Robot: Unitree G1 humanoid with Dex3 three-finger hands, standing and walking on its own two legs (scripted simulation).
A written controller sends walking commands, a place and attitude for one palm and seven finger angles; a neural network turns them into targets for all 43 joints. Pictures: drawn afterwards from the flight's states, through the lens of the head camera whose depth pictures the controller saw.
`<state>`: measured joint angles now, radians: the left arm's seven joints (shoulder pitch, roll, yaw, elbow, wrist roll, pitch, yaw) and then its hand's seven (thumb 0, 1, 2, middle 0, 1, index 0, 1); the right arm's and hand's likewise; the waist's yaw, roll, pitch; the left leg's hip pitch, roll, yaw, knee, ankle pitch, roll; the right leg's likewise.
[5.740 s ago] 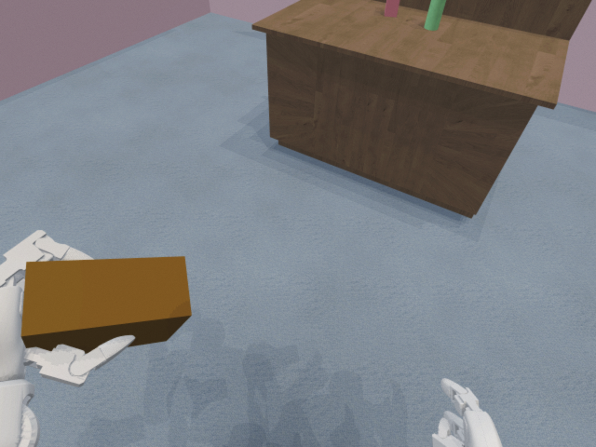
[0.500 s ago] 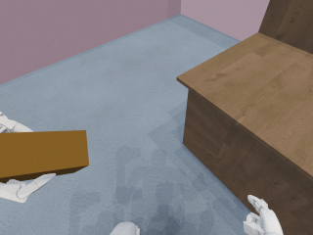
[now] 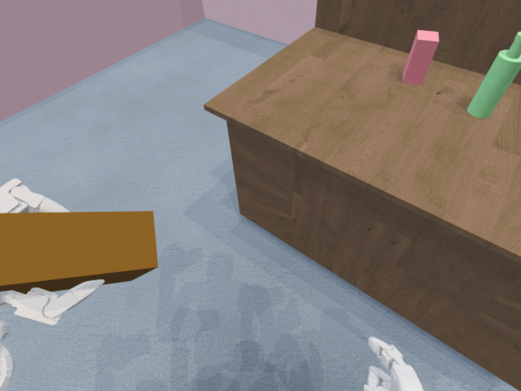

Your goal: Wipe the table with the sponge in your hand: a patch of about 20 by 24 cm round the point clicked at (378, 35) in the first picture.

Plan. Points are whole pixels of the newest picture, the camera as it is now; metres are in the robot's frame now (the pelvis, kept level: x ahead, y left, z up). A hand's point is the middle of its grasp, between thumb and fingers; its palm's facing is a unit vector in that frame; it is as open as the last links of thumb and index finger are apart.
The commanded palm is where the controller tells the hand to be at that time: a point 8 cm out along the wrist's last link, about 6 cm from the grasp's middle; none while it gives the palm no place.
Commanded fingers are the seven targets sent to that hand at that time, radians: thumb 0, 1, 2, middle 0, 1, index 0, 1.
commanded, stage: turn to face it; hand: left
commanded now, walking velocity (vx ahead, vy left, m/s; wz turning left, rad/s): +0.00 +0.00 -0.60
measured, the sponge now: (102, 252) +0.23 +0.21 +0.16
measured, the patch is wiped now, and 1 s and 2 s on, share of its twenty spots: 0.00 0.00 0.00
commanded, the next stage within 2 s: take the last steps up to it in 1.48 s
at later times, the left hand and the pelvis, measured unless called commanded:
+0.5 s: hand (156, 283) +0.19 +0.13 +0.17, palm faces +0.20 -0.88 -0.44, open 10.0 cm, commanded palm +0.16 +0.16 +0.19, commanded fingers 0.00 0.10 1.30 -1.20 -1.60 -1.20 -1.60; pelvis -0.08 -0.06 +0.00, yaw -17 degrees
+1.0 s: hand (340, 346) +0.15 -0.05 +0.18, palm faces -0.21 -0.83 -0.51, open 10.0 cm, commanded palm +0.13 +0.03 +0.19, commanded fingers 0.00 0.10 1.30 -1.20 -1.60 -1.20 -1.60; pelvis -0.16 -0.11 +0.00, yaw -35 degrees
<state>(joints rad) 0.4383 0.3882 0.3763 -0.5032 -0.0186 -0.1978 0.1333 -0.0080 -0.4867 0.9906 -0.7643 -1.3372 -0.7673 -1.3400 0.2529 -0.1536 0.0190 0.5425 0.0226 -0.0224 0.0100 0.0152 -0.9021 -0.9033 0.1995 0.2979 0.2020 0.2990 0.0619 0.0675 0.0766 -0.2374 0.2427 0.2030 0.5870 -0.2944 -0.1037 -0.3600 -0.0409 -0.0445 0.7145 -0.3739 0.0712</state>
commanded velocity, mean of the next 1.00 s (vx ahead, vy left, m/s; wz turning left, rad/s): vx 0.00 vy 0.00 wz -0.60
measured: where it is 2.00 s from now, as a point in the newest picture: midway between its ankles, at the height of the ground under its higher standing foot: outside the picture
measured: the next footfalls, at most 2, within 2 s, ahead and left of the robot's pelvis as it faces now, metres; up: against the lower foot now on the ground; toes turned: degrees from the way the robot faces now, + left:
right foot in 0.02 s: +0.05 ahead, -0.15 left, +0.00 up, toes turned -5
left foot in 0.40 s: +0.00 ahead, +0.06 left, +0.00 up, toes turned -10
